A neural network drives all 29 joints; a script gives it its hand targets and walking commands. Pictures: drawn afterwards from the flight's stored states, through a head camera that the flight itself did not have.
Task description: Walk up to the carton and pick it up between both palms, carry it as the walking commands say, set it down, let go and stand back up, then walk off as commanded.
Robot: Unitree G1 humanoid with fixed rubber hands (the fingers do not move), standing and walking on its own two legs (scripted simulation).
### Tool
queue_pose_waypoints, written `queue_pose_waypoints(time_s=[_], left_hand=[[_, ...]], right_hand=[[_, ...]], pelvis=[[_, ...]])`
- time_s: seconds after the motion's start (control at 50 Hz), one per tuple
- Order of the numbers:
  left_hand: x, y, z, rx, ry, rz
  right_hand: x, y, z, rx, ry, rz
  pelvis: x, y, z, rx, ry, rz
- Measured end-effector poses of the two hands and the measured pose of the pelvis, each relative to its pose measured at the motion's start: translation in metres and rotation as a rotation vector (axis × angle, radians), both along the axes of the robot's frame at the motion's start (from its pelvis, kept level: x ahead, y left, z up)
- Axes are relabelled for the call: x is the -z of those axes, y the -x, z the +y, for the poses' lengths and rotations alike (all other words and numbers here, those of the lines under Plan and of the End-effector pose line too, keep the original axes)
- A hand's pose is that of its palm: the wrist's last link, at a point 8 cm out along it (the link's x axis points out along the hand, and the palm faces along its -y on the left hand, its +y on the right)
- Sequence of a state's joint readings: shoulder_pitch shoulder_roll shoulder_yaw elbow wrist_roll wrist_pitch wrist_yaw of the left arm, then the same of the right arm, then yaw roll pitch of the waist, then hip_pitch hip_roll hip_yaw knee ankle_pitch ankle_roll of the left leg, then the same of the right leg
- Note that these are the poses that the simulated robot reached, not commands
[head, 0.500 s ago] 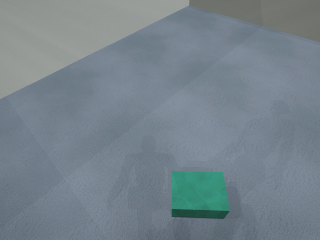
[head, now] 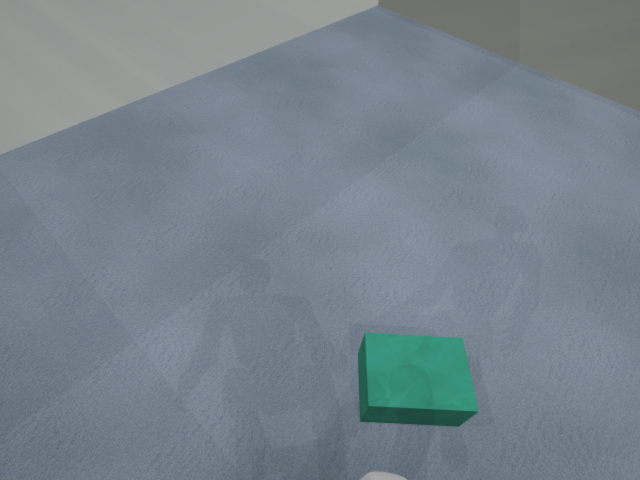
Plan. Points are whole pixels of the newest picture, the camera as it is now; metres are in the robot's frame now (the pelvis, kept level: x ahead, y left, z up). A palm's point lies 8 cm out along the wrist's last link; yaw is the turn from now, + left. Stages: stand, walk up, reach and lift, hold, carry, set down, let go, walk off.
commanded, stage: walk off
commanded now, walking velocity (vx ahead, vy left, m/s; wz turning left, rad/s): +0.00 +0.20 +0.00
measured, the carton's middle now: (411, 379) +0.48 -0.32 -0.69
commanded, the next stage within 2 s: none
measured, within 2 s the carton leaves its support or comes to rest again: neither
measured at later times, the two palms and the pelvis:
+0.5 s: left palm out of the picture -0.02 +0.41 -0.12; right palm out of the picture +0.07 -0.14 -0.13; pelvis -0.01 +0.12 +0.00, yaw +1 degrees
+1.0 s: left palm out of the picture +0.01 +0.49 -0.11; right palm out of the picture +0.02 +0.00 -0.15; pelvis -0.02 +0.24 +0.00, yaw +1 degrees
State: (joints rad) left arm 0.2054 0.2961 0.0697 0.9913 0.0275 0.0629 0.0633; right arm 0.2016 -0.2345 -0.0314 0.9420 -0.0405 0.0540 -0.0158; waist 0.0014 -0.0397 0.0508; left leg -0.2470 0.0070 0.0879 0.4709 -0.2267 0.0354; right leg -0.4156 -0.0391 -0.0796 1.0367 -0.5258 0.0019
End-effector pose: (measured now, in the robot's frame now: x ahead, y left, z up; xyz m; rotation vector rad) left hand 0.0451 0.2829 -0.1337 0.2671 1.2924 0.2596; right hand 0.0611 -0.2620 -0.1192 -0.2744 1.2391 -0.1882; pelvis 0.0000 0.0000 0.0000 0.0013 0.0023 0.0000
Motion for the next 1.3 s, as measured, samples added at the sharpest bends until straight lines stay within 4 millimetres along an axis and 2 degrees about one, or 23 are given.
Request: queue_pose_waypoints(time_s=[0.06,0.12,0.16,0.22,0.28,0.38,0.46,0.54,0.6,0.72,0.82,0.9,0.96,1.04,1.12,1.22,1.3], left_hand=[[-0.003,-0.01,0.0,0.013,0.001,-0.031],[-0.005,-0.012,-0.001,0.019,-0.01,-0.054],[-0.009,-0.004,0.001,0.016,-0.017,-0.052],[-0.019,0.019,0.013,-0.014,-0.028,-0.011],[-0.028,0.037,0.032,-0.039,-0.043,0.025],[-0.031,0.053,0.068,-0.059,-0.057,0.046],[-0.02,0.063,0.104,-0.085,-0.043,0.067],[0.003,0.069,0.149,-0.093,-0.021,0.085],[0.009,0.061,0.169,-0.086,-0.004,0.092],[0.004,0.024,0.188,-0.03,0.02,0.016],[-0.001,0.002,0.191,0.001,0.023,-0.039],[-0.004,-0.003,0.191,0.014,0.009,-0.072],[-0.013,0.013,0.2,-0.004,-0.008,-0.052],[-0.026,0.044,0.225,-0.043,-0.031,0.009],[-0.031,0.06,0.253,-0.061,-0.047,0.033],[-0.021,0.076,0.295,-0.093,-0.036,0.059],[0.001,0.085,0.339,-0.106,-0.014,0.081]], right_hand=[[0.013,0.008,0.017,0.01,-0.033,0.012],[0.031,0.021,0.033,0.025,-0.079,0.043],[0.038,0.029,0.043,0.027,-0.102,0.071],[0.035,0.031,0.054,0.017,-0.121,0.093],[0.029,0.03,0.059,0.016,-0.124,0.093],[0.022,0.024,0.077,0.007,-0.107,0.097],[0.015,0.002,0.107,-0.035,-0.09,0.059],[0.011,-0.017,0.141,-0.065,-0.035,0.0],[0.001,-0.012,0.162,-0.054,-0.013,-0.017],[-0.005,0.002,0.196,-0.014,-0.003,-0.027],[0.013,0.016,0.225,0.006,-0.047,-0.01],[0.037,0.036,0.244,0.029,-0.103,0.04],[0.038,0.045,0.256,0.018,-0.127,0.084],[0.028,0.042,0.263,0.013,-0.136,0.084],[0.022,0.037,0.272,0.007,-0.121,0.085],[0.015,0.013,0.306,-0.04,-0.101,0.051],[0.011,-0.006,0.338,-0.073,-0.047,-0.012]], pelvis=[[0.002,0.001,0.011,0.003,-0.014,-0.002],[0.008,0.001,0.02,0.008,-0.037,-0.005],[0.008,0.002,0.026,0.002,-0.03,-0.011],[0.0,0.003,0.037,-0.008,-0.038,-0.015],[-0.006,0.004,0.049,-0.012,-0.048,-0.014],[-0.008,0.006,0.076,-0.02,-0.054,-0.007],[-0.004,0.008,0.105,-0.024,-0.039,0.0],[0.009,0.009,0.143,-0.024,-0.015,0.002],[0.006,0.011,0.162,-0.015,-0.002,0.002],[-0.001,0.011,0.191,-0.006,0.007,0.006],[0.003,0.012,0.211,-0.001,-0.009,0.001],[0.01,0.012,0.223,0.006,-0.032,-0.002],[0.004,0.014,0.232,-0.004,-0.03,-0.005],[-0.006,0.016,0.247,-0.013,-0.043,-0.006],[-0.009,0.018,0.266,-0.019,-0.052,-0.001],[-0.005,0.022,0.3,-0.025,-0.041,0.005],[0.008,0.023,0.337,-0.025,-0.014,0.009]])
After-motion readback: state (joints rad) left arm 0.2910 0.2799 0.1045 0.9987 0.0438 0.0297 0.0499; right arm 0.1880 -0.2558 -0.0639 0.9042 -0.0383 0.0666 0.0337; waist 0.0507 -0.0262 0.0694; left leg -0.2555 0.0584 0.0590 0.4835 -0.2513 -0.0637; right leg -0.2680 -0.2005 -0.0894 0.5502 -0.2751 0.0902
